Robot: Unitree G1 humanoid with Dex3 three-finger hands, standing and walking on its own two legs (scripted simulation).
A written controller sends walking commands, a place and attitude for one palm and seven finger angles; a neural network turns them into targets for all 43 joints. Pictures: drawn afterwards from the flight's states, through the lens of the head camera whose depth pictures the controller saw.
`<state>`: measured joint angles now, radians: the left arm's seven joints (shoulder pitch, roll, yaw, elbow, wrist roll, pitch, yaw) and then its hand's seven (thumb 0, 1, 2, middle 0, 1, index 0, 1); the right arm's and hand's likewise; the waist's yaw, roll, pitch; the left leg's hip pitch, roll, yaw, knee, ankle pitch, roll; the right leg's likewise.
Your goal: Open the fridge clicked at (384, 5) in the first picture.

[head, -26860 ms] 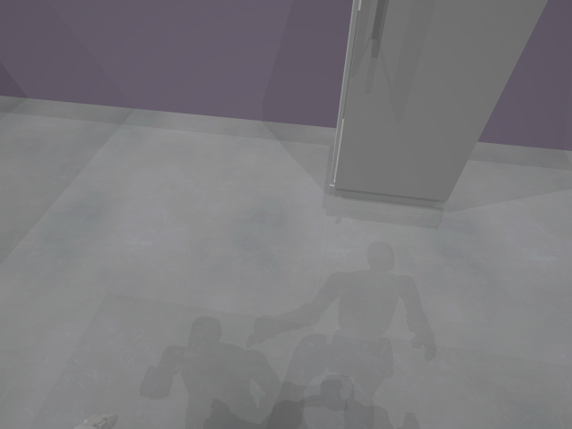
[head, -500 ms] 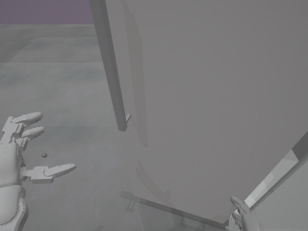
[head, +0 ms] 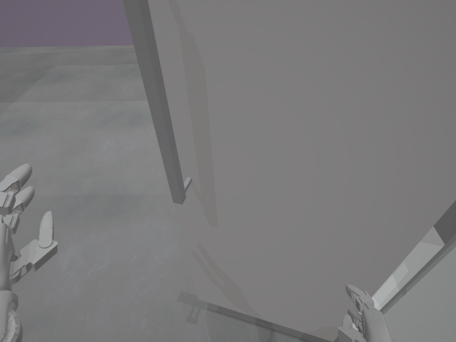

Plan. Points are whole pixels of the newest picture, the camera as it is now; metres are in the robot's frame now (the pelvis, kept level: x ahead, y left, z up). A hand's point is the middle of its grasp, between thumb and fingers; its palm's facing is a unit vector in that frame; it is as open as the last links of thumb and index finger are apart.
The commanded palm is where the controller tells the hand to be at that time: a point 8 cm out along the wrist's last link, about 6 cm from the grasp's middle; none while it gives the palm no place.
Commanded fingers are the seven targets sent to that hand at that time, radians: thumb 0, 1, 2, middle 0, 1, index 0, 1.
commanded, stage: draw the hand back to the body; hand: left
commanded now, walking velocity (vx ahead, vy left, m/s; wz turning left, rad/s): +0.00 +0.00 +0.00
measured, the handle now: (166, 105) +0.39 +0.16 +0.25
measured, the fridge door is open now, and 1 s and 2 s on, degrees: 74 74 74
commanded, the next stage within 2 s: step back with the hand held close in 0.30 s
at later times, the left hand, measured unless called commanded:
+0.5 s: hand (49, 239) +0.18 +0.27 +0.16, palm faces +0.50 -0.78 -0.38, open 7.4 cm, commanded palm +0.13 +0.30 +0.17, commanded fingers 0.00 0.90 0.90 -0.20 -0.30 -0.20 -0.30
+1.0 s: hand (9, 288) +0.12 +0.29 +0.15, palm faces +0.48 -0.75 -0.45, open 7.4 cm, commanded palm +0.06 +0.32 +0.17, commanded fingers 0.00 0.90 0.90 -0.20 -0.30 -0.20 -0.30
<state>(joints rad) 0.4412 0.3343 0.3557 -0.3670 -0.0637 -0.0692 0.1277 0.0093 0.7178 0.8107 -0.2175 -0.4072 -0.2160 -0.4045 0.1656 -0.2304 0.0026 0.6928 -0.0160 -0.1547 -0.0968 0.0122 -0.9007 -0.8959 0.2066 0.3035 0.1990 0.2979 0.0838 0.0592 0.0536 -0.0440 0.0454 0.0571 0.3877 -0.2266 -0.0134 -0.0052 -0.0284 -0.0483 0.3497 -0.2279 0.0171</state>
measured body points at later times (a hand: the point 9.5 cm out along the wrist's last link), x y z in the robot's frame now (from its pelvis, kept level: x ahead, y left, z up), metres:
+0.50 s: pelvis -0.01 +0.00 +0.00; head -0.03 -0.02 +0.45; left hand +0.15 +0.31 +0.18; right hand +0.18 -0.23 -0.09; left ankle +0.00 +0.13 -0.74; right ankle -0.02 -0.13 -0.75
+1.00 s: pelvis -0.08 +0.02 -0.02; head -0.07 +0.02 +0.43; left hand +0.09 +0.33 +0.18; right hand +0.09 -0.21 -0.10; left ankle +0.00 +0.12 -0.74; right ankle -0.02 -0.13 -0.74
